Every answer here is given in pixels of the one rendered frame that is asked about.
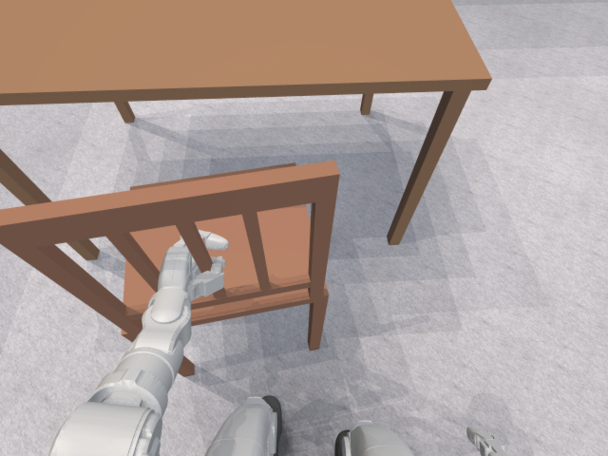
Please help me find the robot left foot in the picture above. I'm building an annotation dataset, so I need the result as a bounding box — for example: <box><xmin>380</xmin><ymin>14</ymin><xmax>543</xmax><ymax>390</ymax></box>
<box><xmin>262</xmin><ymin>395</ymin><xmax>282</xmax><ymax>456</ymax></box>

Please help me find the table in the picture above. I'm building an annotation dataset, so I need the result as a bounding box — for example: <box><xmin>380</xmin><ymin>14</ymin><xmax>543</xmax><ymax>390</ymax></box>
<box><xmin>0</xmin><ymin>0</ymin><xmax>492</xmax><ymax>260</ymax></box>

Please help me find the robot right shin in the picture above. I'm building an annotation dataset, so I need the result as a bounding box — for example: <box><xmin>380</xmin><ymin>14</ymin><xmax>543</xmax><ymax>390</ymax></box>
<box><xmin>350</xmin><ymin>421</ymin><xmax>373</xmax><ymax>432</ymax></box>

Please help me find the robot right hand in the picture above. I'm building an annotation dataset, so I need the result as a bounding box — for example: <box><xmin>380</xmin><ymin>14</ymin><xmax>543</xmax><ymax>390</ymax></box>
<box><xmin>466</xmin><ymin>427</ymin><xmax>512</xmax><ymax>456</ymax></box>

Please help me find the robot left forearm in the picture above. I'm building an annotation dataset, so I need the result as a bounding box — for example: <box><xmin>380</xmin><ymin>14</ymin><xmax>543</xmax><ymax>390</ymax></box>
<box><xmin>48</xmin><ymin>288</ymin><xmax>192</xmax><ymax>456</ymax></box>

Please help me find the chair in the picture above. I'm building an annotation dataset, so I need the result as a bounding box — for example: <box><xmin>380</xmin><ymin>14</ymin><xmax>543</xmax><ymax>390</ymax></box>
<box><xmin>0</xmin><ymin>161</ymin><xmax>340</xmax><ymax>377</ymax></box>

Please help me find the left robot upper arm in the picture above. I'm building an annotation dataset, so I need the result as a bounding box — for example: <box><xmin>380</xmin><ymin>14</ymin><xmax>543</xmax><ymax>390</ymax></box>
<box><xmin>54</xmin><ymin>402</ymin><xmax>162</xmax><ymax>456</ymax></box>

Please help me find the robot left hand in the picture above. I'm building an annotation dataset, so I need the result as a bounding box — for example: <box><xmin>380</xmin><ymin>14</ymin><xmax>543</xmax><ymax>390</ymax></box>
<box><xmin>158</xmin><ymin>230</ymin><xmax>229</xmax><ymax>301</ymax></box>

